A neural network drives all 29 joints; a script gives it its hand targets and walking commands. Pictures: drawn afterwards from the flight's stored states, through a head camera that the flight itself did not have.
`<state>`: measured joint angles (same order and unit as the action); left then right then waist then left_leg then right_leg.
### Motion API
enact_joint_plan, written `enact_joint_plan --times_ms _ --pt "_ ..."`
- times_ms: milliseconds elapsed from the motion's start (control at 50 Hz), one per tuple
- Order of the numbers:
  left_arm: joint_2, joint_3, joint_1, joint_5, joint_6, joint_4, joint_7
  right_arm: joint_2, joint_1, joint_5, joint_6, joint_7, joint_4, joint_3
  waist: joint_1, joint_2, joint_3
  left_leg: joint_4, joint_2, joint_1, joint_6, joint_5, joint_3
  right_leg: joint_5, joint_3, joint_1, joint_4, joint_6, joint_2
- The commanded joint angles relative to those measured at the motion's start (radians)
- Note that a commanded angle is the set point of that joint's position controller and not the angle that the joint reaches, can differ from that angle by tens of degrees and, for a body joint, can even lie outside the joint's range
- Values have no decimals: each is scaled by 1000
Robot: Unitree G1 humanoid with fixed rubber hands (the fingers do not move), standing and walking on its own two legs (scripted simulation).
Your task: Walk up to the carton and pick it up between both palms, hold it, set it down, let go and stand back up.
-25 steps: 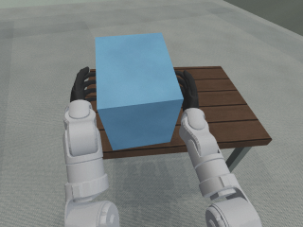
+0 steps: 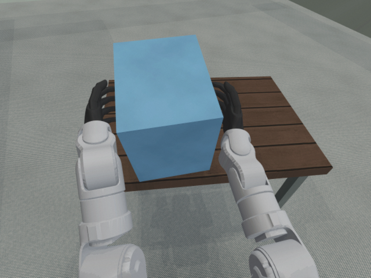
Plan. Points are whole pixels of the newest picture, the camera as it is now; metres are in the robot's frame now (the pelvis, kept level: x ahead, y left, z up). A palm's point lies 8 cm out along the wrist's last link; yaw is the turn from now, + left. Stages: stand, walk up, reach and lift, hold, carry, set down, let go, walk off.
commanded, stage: hold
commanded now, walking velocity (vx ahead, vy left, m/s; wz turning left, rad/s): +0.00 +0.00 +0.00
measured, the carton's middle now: (165, 112) +0.43 +0.01 +0.14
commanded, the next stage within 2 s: none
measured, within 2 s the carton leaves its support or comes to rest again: neither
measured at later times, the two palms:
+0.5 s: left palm (96, 120) +0.36 +0.14 +0.18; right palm (230, 124) +0.35 -0.12 +0.16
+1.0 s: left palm (98, 123) +0.36 +0.14 +0.18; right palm (232, 123) +0.36 -0.12 +0.16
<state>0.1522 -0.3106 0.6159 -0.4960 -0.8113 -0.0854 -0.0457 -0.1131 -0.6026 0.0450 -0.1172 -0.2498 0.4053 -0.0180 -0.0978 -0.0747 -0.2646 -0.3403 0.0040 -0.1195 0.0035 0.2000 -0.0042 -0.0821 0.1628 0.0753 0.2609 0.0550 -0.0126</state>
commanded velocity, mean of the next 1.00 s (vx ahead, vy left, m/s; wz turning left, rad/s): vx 0.00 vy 0.00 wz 0.00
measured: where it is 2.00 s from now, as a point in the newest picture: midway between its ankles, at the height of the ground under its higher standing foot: outside the picture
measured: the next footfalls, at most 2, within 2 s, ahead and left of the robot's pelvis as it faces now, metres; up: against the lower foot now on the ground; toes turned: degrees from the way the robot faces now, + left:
none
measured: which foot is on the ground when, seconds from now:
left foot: down 0.00-1.00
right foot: down 0.00-1.00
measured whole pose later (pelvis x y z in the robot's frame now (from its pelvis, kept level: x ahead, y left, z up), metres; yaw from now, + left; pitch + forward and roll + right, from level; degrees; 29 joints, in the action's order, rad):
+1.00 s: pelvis +0.00 +0.00 +0.00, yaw +0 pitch -15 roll +0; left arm 0.16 -0.31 0.61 -0.50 -0.82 -0.09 -0.05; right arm -0.11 -0.59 0.05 -0.12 -0.25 0.40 -0.01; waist -0.10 -0.07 -0.27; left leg -0.34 0.01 -0.13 0.00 0.21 0.00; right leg -0.09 0.16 0.09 0.26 0.06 -0.02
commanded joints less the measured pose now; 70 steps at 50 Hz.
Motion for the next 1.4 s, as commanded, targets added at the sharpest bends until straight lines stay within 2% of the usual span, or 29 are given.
enact_joint_plan --times_ms 0,260,280,300,360,440,500,520,620,640,660,720,800,940,1080,1100,1160,1180,1220,1260,1280,1340,1380 --pt "313 379 482 153 55 -80 -131 -319 -600 27 51 130 -219 312 -10 75 487 74 -5 160 12 -155 66 120 -13 323 14 -69 29" --pt "322 385 475 147 51 -81 -129 -305 -597 25 54 139 -208 303 -12 81 470 77 2 154 7 -181 67 100 -8 313 15 -59 19" --pt "316 406 484 183 65 -64 -139 -332 -559 66 52 128 -208 324 7 67 486 80 -9 119 19 -230 69 140 -16 301 21 -85 12" --pt "316 408 493 185 74 -66 -144 -346 -565 72 49 120 -207 340 5 63 499 74 -13 111 21 -248 75 156 -18 308 20 -90 6" --pt "331 417 530 191 79 -63 -144 -344 -599 63 39 113 -212 341 5 74 505 78 -13 98 18 -219 68 104 -20 280 12 -87 0" --pt "342 392 522 166 72 2 -142 -324 -602 36 42 125 -169 296 6 95 441 101 -3 128 19 -128 65 7 -7 240 5 -77 -4" --pt "346 363 527 159 71 27 -150 -328 -610 32 43 127 -141 284 10 77 420 113 -3 141 23 -133 68 1 -9 254 2 -77 -2" --pt "351 382 527 167 77 2 -149 -333 -618 33 50 128 -174 293 7 78 453 107 -4 131 20 -139 66 14 -10 260 5 -81 -3" --pt "353 395 545 176 83 -9 -142 -351 -631 43 47 123 -187 316 9 73 501 76 -12 118 16 -202 72 88 -8 280 18 -88 -5" --pt "356 381 476 140 62 -48 -127 -304 -645 60 54 132 -188 321 5 107 491 54 5 104 -1 -266 68 99 -13 287 14 -46 2" --pt "351 372 469 132 47 -52 -124 -296 -618 55 53 130 -176 322 1 95 477 50 3 97 -2 -273 68 95 -10 293 9 -46 1" --pt "328 355 464 133 34 -47 -137 -300 -609 48 45 127 -196 311 -9 65 451 71 2 125 9 -208 72 98 -9 303 -1 -58 13" --pt "317 359 482 140 42 -64 -140 -318 -601 29 41 132 -205 296 -13 67 438 91 -3 165 15 -123 74 87 -13 313 0 -67 29" --pt "310 373 478 150 52 -85 -133 -323 -606 30 49 128 -231 319 -5 69 484 70 -7 152 15 -156 69 133 -16 327 9 -71 33" --pt "307 369 478 150 52 -83 -133 -321 -595 25 46 129 -224 313 -5 68 476 83 -6 167 18 -125 70 108 -16 325 9 -73 36" --pt "306 395 507 183 69 -68 -145 -350 -571 61 48 119 -217 330 6 50 492 86 -18 138 33 -186 74 153 -28 313 21 -94 27" --pt "309 412 522 181 72 -68 -157 -352 -601 75 38 98 -238 366 4 57 528 73 -23 105 33 -241 73 193 -27 330 22 -100 14" --pt "317 398 507 168 66 -46 -159 -350 -587 73 31 97 -218 358 8 67 498 78 -19 105 30 -235 72 171 -25 316 22 -97 9" --pt "324 411 515 177 70 -74 -159 -343 -585 77 33 98 -234 353 4 85 495 82 -16 105 23 -216 70 113 -23 295 12 -90 8" --pt "324 373 531 159 63 1 -162 -335 -606 49 26 108 -177 311 11 85 435 111 -16 141 28 -105 78 9 -15 252 -6 -88 8" --pt "334 376 551 161 66 -18 -161 -337 -613 41 30 115 -173 298 10 92 432 119 -8 150 27 -89 71 -16 -8 248 -2 -88 3" --pt "341 359 554 152 67 29 -157 -332 -610 22 36 130 -128 266 1 93 410 135 0 158 26 -42 71 -56 -2 239 -3 -84 -1" --pt "341 352 553 149 73 41 -156 -332 -629 15 48 136 -142 260 9 89 423 137 -2 170 30 -44 75 -40 0 248 2 -85 -2"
